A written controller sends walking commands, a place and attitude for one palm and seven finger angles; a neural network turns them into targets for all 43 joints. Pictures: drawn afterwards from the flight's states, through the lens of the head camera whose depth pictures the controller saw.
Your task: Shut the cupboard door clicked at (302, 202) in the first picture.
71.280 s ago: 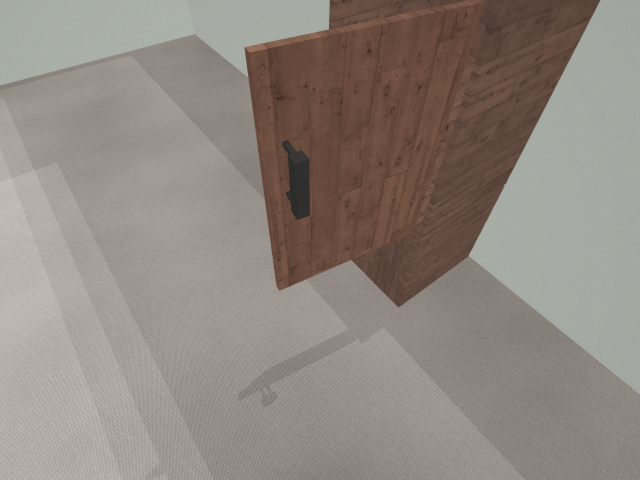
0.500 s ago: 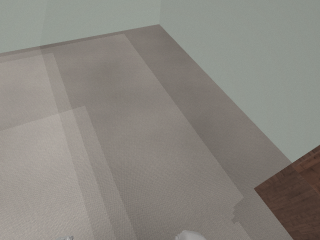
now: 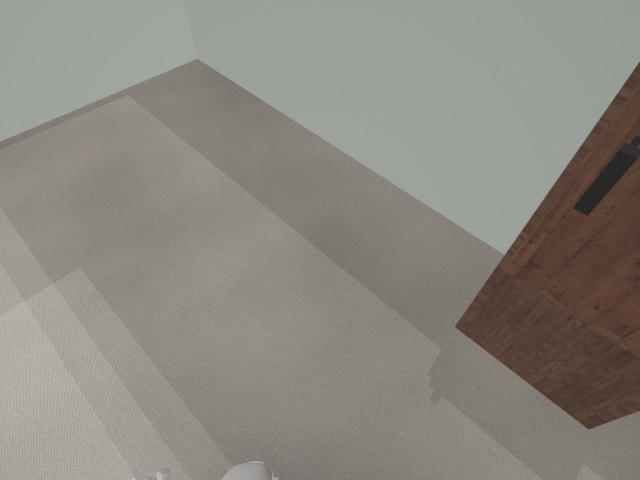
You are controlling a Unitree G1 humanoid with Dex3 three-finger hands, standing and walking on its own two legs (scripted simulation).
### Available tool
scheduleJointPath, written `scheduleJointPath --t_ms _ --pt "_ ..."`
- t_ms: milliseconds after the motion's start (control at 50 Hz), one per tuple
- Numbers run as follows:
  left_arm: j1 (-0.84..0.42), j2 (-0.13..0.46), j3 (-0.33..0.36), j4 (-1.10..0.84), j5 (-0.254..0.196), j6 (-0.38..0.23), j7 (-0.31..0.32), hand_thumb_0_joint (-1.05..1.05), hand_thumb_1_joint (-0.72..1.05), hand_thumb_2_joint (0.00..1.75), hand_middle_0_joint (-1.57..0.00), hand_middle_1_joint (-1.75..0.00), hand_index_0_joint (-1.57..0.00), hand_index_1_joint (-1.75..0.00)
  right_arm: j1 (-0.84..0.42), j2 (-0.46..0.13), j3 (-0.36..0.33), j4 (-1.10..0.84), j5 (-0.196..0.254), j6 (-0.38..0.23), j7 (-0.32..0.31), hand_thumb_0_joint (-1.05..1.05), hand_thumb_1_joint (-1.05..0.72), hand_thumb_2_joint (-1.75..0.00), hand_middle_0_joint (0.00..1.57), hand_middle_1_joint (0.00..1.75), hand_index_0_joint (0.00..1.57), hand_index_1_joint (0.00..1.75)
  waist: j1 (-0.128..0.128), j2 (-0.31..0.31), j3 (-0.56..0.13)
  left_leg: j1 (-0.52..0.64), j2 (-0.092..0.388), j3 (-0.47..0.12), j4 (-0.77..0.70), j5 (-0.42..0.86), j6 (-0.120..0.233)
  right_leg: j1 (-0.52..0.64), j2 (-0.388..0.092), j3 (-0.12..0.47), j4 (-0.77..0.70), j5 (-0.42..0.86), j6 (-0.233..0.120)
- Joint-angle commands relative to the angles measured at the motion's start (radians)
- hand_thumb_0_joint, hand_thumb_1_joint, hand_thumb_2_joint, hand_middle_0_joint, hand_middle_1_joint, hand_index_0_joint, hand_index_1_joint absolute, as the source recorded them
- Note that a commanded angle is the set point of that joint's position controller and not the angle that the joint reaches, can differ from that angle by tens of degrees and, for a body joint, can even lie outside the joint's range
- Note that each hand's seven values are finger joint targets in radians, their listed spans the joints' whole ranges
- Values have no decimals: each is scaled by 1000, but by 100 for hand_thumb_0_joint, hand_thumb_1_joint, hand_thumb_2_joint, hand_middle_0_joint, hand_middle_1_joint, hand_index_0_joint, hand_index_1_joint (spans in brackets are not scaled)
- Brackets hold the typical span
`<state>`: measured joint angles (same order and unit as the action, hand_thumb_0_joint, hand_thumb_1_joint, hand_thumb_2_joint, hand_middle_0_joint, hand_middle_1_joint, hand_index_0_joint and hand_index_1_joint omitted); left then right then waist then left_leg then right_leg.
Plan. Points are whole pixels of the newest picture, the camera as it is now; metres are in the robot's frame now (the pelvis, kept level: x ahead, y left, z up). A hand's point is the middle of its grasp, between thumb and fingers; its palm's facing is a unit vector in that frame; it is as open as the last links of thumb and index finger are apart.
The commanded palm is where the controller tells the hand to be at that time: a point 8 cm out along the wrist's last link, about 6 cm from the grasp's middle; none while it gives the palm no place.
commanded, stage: turn to face it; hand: left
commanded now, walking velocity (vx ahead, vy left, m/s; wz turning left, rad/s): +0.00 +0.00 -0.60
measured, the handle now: (609, 175) +0.59 -0.45 +0.03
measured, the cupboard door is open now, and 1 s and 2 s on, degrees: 2 2 2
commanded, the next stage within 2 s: take the last steps up to it in 1.04 s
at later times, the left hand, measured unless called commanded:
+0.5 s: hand (222, 443) +0.19 +0.16 -0.16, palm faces -0.31 -0.91 -0.27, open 7.4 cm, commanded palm none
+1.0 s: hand (242, 409) +0.23 +0.14 -0.17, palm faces -0.51 -0.84 -0.21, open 7.4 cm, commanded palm none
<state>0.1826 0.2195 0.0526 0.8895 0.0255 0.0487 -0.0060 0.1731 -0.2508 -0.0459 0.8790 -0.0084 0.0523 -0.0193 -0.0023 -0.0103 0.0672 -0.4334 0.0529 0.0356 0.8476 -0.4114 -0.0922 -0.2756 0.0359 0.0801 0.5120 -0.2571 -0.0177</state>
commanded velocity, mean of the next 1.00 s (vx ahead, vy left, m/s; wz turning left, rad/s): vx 0.00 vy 0.00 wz -0.50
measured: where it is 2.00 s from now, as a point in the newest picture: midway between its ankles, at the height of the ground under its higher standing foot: outside the picture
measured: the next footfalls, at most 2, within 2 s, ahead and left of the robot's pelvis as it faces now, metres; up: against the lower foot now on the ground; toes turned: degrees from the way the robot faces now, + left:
left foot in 0.08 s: +0.07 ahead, +0.13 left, +0.00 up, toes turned +0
right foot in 0.44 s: +0.01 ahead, -0.13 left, +0.00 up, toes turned -21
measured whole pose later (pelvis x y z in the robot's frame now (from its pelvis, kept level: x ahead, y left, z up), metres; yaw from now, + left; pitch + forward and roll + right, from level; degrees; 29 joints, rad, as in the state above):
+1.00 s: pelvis +0.04 +0.01 +0.00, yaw -33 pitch +0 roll -2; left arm 0.16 0.27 0.08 0.92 0.02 0.08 -0.02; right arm 0.23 -0.19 0.00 0.90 -0.03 0.02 -0.03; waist -0.01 -0.03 0.07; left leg -0.26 0.09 0.11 0.51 -0.25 0.01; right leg -0.44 0.01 0.00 1.01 -0.48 0.04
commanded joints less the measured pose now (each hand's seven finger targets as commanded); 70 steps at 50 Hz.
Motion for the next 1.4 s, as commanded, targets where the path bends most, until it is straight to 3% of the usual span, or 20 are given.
scheduleJointPath --t_ms 0,20,60,80,180,300,380,420,440,540,740,780,800,860,1080,1100,1140,1160,1240,1380 --pt "-42 217 68 -78 -1 -14 9 0 90 90 -20 -30 -20 -30 74 -78 -22 -70 4 -36 -7 0 -90 -90 20 30 20 30 -26 -145 -113 148 -29 2 -266 106 18 -1 -209 279 -81 273 -121" --pt "-61 198 65 -87 -7 -10 9 0 90 90 -20 -30 -20 -30 128 -95 -22 -53 2 -46 -12 0 -90 -90 20 30 20 30 -53 -101 -130 260 -8 -11 -411 184 26 -62 -170 255 -28 215 -80" --pt "-19 105 45 -122 -20 -4 -8 0 90 90 -20 -30 -20 -30 145 -252 -46 -72 -21 -57 -18 0 -90 -90 20 30 20 30 -43 339 -129 374 389 -398 -601 242 196 -306 41 -9 344 -327 30" --pt "-35 139 51 -118 -4 -2 -12 0 90 90 -20 -30 -20 -30 134 -239 -40 -76 -25 -57 -21 0 -90 -90 20 30 20 30 -47 257 -113 286 441 -411 -604 231 251 -288 -7 -12 523 -351 37" --pt "-37 104 55 -88 -6 12 -36 0 90 90 -20 -30 -20 -30 49 -158 -23 -86 -26 -60 -26 0 -90 -90 20 30 20 30 -3 195 -85 306 278 -63 -502 558 211 -281 -57 -82 608 -202 74" --pt "-85 78 40 -102 -6 4 -39 0 90 90 -20 -30 -20 -30 102 -184 -46 -43 -24 -50 -14 0 -90 -90 20 30 20 30 -42 255 -117 362 303 39 -422 653 209 -160 -43 -172 309 -190 59" --pt "17 110 46 -71 -5 -12 -34 0 90 90 -20 -30 -20 -30 59 -201 -57 -43 -15 -42 -4 0 -90 -90 20 30 20 30 22 185 -141 247 275 112 -258 513 125 96 -26 -194 -33 57 22" --pt "148 289 78 -33 5 -33 -9 0 90 90 -20 -30 -20 -30 -5 -77 -30 -112 -3 -39 8 0 -90 -90 20 30 20 30 93 -288 -145 -177 44 177 129 -220 12 359 -391 304 -167 536 -138" --pt "181 313 76 -23 -10 -31 1 0 90 90 -20 -30 -20 -30 -44 -101 -23 -132 -4 -26 -4 0 -90 -90 20 30 20 30 106 -213 -137 -206 45 21 267 -251 16 288 -446 335 -156 623 -215" --pt "-20 204 53 -76 -6 -32 15 0 90 90 -20 -30 -20 -30 9 -96 -24 -63 -9 -20 2 0 -90 -90 20 30 20 30 0 -141 -138 -131 54 -19 271 2 -4 147 -259 147 -143 423 -164" --pt "-51 215 61 -68 -6 -17 10 0 90 90 -20 -30 -20 -30 117 -81 -14 -44 1 -43 -9 0 -90 -90 20 30 20 30 -45 -127 -128 197 -23 11 -334 176 20 -1 -203 236 -59 269 -110" --pt "6 113 41 -87 -21 -4 -2 0 90 90 -20 -30 -20 -30 139 -218 -35 -48 -18 -59 -14 0 -90 -90 20 30 20 30 -34 257 -133 386 273 -310 -543 242 137 -257 11 62 196 -131 4" --pt "-28 119 35 -107 -14 -10 -5 0 90 90 -20 -30 -20 -30 167 -245 -36 -63 -20 -55 -16 0 -90 -90 20 30 20 30 -50 287 -104 295 407 -425 -577 331 236 -247 14 -35 390 -347 28" --pt "-23 127 53 -66 -5 -1 -16 0 90 90 -20 -30 -20 -30 70 -177 -18 -69 -29 -61 -27 0 -90 -90 20 30 20 30 -4 209 -78 241 317 -252 -541 503 250 -261 -41 -23 645 -263 53" --pt "5 62 25 -21 -8 -6 -13 0 90 90 -20 -30 -20 -30 112 -168 -38 22 -19 -42 -15 0 -90 -90 20 30 20 30 0 189 -123 249 255 -34 -401 536 197 59 -19 -160 41 -30 31" --pt "44 87 28 -8 -6 -13 -9 0 90 90 -20 -30 -20 -30 109 -155 -39 22 -12 -40 -11 0 -90 -90 20 30 20 30 15 139 -132 197 222 -13 -346 469 159 159 -33 -132 -90 75 18" --pt "114 232 53 21 6 -29 7 0 90 90 -20 -30 -20 -30 62 -45 -19 -21 -3 -38 -1 0 -90 -90 20 30 20 30 48 -248 -97 -119 10 137 -60 -156 38 294 -371 272 -243 248 -130" --pt "148 255 52 23 -2 -27 5 0 90 90 -20 -30 -20 -30 6 -62 -18 -38 -10 -25 -4 0 -90 -90 20 30 20 30 86 -180 -74 -142 7 36 108 -226 43 206 -415 306 -267 162 -210" --pt "12 154 39 7 -1 -42 11 0 90 90 -20 -30 -20 -30 37 -83 -29 10 -23 -37 13 0 -90 -90 20 30 20 30 -2 -168 -22 -181 45 10 245 -17 37 131 -261 153 -296 -115 -189" --pt "33 166 46 37 7 -56 -2 0 90 90 -20 -30 -20 -30 78 -44 -27 10 -22 -62 13 0 -90 -90 20 30 20 30 -18 -130 -7 39 14 66 -126 13 49 28 -238 158 -284 -172 -204"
